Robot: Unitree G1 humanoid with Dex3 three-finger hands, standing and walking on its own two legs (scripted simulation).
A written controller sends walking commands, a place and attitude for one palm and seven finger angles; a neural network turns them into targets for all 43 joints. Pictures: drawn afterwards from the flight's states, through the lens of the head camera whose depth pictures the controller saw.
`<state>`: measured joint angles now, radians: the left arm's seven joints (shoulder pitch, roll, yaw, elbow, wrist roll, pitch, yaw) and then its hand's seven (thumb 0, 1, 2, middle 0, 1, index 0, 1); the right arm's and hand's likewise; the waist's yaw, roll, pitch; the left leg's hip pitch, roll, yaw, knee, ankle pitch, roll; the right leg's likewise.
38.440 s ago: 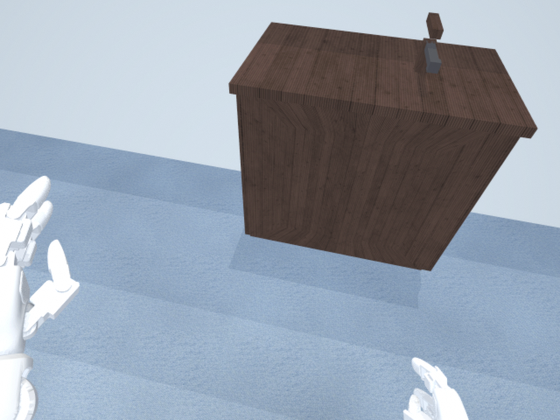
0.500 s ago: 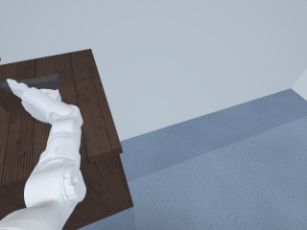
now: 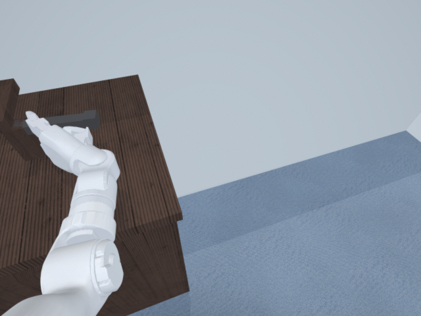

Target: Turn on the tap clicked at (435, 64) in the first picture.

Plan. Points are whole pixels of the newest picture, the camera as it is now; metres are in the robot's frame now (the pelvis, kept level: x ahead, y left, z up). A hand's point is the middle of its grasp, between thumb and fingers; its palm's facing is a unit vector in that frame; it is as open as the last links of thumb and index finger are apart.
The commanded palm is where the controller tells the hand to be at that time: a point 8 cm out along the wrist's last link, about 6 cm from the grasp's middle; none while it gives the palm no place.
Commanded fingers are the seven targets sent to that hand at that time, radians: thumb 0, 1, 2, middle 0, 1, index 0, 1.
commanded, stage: lift the hand up off the lever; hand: left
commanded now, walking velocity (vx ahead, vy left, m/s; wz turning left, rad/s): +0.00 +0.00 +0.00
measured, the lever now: (91, 119) +0.48 +0.25 +0.12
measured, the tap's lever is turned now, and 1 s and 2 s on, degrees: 82 82 82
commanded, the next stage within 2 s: draw the hand back beside the body in 1.88 s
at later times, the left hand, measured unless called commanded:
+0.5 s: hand (79, 132) +0.41 +0.24 +0.15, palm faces +0.84 -0.54 -0.08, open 7.8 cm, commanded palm +0.36 +0.26 +0.15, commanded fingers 0.00 0.90 0.90 -0.15 -0.15 -0.15 -0.15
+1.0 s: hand (70, 130) +0.39 +0.24 +0.17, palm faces +0.84 -0.53 -0.06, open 7.8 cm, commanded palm +0.35 +0.25 +0.17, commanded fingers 0.00 0.90 0.90 -0.15 -0.15 -0.15 -0.15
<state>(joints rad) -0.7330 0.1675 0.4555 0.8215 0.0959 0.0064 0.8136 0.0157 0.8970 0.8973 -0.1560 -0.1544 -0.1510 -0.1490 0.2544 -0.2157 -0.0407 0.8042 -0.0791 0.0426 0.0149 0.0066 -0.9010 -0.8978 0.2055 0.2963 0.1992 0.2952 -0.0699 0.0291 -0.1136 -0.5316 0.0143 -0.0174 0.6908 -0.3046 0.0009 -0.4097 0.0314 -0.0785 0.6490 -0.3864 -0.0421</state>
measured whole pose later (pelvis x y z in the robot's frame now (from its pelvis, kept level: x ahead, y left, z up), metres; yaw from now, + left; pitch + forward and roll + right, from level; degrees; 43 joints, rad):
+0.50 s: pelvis +0.00 +0.00 +0.01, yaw +1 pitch +5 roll -1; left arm -0.65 0.10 0.38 0.60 0.07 0.17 0.81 0.02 0.90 0.90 -0.16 -0.15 -0.15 -0.15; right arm 0.18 -0.21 -0.03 0.81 -0.06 0.02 -0.01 0.01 -0.90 -0.90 0.21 0.30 0.20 0.30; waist -0.02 0.03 -0.09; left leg -0.43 0.01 -0.03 0.63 -0.28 0.00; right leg -0.31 0.03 -0.09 0.59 -0.37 -0.04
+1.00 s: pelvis -0.01 -0.02 +0.01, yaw +1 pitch +3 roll +0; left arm -0.64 0.13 0.39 0.55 0.05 0.22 0.78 0.02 0.90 0.90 -0.16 -0.15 -0.15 -0.15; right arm 0.20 -0.23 -0.04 0.83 -0.04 0.00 -0.04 0.01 -0.90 -0.90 0.21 0.30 0.20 0.30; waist -0.02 0.04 -0.09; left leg -0.38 0.02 -0.03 0.57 -0.24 -0.02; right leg -0.27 0.04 -0.09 0.56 -0.34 -0.06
